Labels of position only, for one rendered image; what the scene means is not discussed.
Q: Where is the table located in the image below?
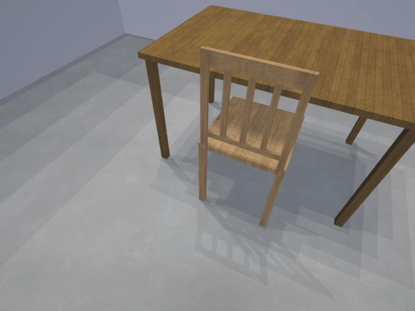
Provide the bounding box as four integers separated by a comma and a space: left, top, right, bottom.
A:
137, 5, 415, 227

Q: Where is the chair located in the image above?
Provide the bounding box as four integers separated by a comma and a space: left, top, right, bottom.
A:
198, 46, 319, 227

